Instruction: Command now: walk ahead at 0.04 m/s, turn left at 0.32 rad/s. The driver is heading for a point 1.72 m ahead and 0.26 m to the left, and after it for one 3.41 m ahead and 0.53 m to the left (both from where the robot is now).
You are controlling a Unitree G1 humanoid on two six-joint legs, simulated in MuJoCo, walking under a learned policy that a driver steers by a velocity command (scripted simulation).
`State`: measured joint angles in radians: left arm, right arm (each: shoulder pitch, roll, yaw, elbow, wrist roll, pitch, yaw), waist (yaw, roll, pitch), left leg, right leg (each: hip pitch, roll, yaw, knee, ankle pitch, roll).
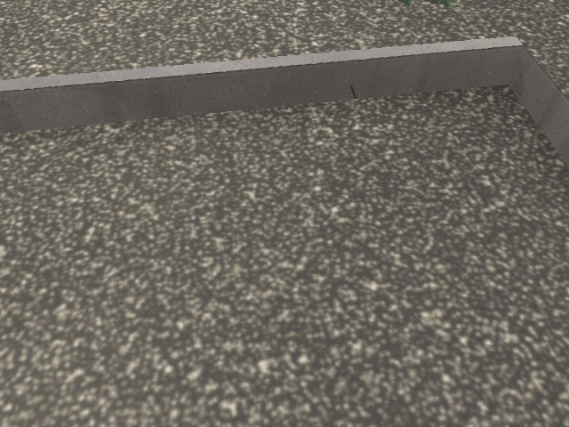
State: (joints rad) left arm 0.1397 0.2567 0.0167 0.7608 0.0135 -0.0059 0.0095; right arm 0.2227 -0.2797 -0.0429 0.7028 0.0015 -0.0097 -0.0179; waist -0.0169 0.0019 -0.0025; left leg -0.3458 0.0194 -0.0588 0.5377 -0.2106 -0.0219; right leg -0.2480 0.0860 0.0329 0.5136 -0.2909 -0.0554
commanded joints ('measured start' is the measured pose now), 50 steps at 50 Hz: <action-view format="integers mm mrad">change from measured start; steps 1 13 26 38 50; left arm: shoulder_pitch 53 69 62 142 89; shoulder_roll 146 105 159 41 126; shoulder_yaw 52 62 74 20 82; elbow -51 -62 -90 -20 -38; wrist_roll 9 -26 4 5 -36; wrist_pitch -7 4 12 -23 68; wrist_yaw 20 -15 44 -33 5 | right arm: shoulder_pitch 5 -79 -76 -41 -154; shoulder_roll -184 -194 -112 -154 -135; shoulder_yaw -62 -87 -69 -43 -63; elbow -91 -144 -154 -116 -100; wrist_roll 10 26 19 -33 -9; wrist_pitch -4 61 56 53 2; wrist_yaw -2 -28 -19 -15 -21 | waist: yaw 29 42 69 92 38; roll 171 187 -136 192 115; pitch -112 -147 -18 -126 0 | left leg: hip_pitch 169 115 -328 350 206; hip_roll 172 114 -9 270 316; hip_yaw -266 -357 -29 -161 -47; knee -74 -119 531 -146 -205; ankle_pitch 498 289 -158 486 411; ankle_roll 188 171 -100 171 257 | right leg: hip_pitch -62 -8 229 -80 -284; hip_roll -30 -8 -354 -179 -168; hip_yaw -30 -4 107 -54 -1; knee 144 -15 -219 -42 533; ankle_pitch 96 28 363 -96 -255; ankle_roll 31 105 -178 74 129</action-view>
